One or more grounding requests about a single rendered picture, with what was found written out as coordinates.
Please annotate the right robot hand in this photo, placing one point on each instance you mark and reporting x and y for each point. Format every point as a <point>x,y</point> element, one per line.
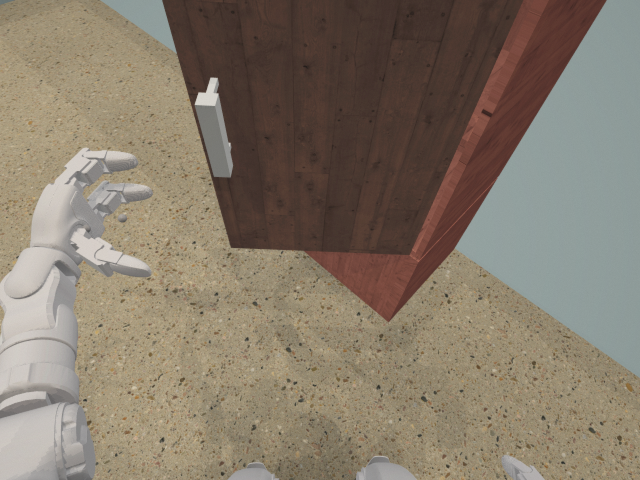
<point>518,470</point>

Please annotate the left robot hand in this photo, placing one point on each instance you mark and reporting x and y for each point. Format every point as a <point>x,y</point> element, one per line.
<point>62,210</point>

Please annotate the robot shin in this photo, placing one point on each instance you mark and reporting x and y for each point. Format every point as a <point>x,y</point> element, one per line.
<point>376,459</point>
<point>256,465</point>

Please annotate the cupboard door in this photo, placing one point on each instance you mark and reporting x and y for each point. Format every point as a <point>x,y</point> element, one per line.
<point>343,115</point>

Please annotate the handle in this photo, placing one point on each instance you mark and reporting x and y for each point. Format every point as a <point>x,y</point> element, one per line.
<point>210,116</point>

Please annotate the robot left upper arm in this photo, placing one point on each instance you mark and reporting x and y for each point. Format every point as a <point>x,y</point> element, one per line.
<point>47,443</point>

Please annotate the robot right shin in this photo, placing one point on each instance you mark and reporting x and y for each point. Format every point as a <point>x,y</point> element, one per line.
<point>376,459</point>

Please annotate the robot left shin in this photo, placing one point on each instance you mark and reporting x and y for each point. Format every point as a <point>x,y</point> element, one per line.
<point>256,465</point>

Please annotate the robot left forearm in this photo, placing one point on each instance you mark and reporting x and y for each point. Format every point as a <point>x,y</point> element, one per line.
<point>39,332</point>

